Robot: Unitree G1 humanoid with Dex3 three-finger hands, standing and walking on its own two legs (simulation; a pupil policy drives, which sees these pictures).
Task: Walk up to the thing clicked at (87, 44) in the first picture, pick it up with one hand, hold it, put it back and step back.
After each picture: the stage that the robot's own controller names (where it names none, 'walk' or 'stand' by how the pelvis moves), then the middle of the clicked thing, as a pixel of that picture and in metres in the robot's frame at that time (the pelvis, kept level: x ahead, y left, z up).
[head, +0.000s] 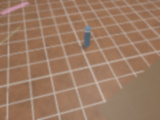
stand; (87, 36) +1.42 -0.07 -0.65
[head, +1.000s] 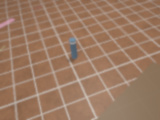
walk; (73, 48) +1.28 +0.18 -0.63
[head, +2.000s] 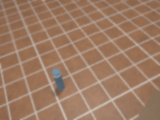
walk; (58, 80) +0.79 +0.28 -0.64
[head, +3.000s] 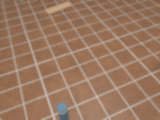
walk; (63, 114) +0.52 +0.18 -0.65
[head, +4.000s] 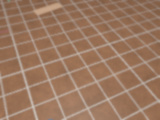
stand; out of the picture +0.40 +0.19 -0.64
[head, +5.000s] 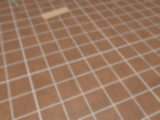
stand; out of the picture +0.38 +0.17 -0.66
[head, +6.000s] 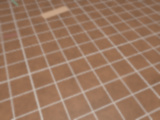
stand; out of the picture +0.40 +0.18 -0.66
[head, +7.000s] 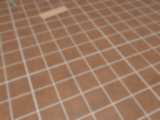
stand; out of the picture +0.38 +0.19 -0.66
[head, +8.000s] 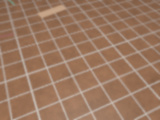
stand; out of the picture +0.37 +0.19 -0.66
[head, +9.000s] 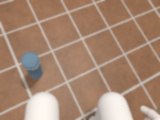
go down; (33, 67) +0.44 +0.20 -0.35
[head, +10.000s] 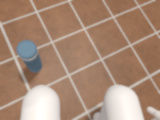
go down; (31, 58) +0.45 +0.21 -0.27
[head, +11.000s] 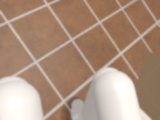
close in; out of the picture +0.44 +0.25 -0.17
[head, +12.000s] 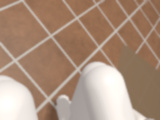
close; out of the picture +0.45 +0.27 -0.16
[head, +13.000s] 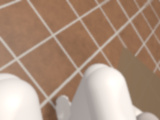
lift; out of the picture +0.41 +0.26 -0.16
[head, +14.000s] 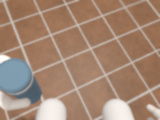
lift; (24, 86) +0.31 +0.19 -0.01
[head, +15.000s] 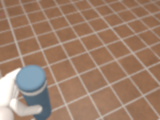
hold; (37, 97) +0.30 +0.15 +0.01
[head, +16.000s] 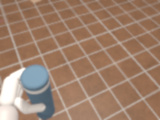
hold; (41, 96) +0.30 +0.14 +0.01
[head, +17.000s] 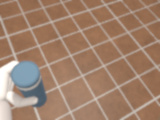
crouch; (32, 88) +0.34 +0.16 -0.04
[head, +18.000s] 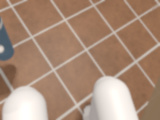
lower; out of the picture +0.47 +0.22 -0.06
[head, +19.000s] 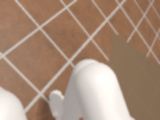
lower; out of the picture +0.46 +0.26 -0.17
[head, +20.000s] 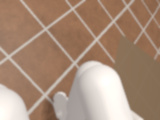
lower; out of the picture +0.44 +0.26 -0.17
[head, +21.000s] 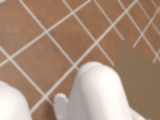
lower; out of the picture +0.43 +0.26 -0.16
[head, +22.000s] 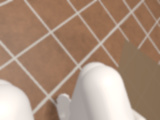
lower; out of the picture +0.42 +0.25 -0.16
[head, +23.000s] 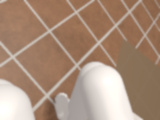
open; out of the picture +0.44 +0.23 -0.16
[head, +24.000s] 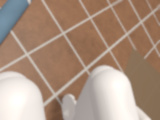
stand; (7, 16) +0.56 +0.18 -0.27
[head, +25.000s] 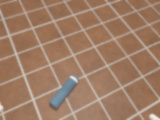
stand; (64, 91) +0.51 +0.08 -0.60
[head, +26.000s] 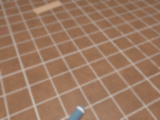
stand; out of the picture +0.49 +0.06 -0.69
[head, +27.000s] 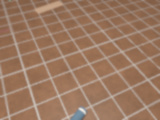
stand; out of the picture +0.48 +0.05 -0.69
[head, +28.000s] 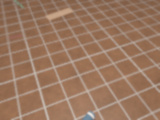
stand; out of the picture +0.49 +0.02 -0.74
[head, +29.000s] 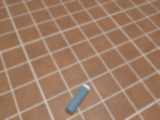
walk; (78, 97) +0.52 -0.03 -0.73
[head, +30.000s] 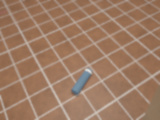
walk; (82, 80) +0.75 +0.05 -0.72
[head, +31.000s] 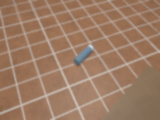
stand; (84, 54) +1.06 -0.01 -0.72
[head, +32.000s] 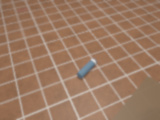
stand; (87, 68) +1.05 -0.05 -0.74
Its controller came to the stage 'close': yes
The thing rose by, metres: 0.66
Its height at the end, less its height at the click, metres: -0.09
